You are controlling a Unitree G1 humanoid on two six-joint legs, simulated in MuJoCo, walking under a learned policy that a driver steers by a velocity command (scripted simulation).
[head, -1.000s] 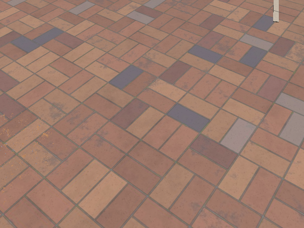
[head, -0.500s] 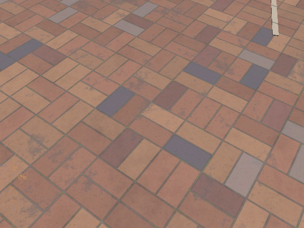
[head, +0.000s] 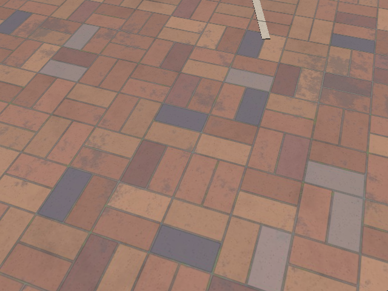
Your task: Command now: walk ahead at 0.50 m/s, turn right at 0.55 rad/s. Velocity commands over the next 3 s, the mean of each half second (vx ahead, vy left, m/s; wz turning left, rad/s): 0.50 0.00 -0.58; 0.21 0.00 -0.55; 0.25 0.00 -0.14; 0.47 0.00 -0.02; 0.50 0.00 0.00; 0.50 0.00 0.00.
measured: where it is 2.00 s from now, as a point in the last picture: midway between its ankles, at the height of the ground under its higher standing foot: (266, 225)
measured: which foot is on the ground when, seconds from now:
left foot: up 0.00-0.36, down 0.38-0.86, up 0.88-1.00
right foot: down 0.00-0.40, up 0.42-0.84, down 0.86-1.00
